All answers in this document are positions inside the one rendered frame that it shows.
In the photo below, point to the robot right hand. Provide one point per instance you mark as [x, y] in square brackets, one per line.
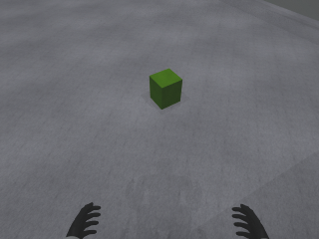
[253, 225]

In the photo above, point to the carton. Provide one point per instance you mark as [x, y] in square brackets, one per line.
[165, 88]

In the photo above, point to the robot left hand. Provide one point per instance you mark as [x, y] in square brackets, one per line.
[79, 224]

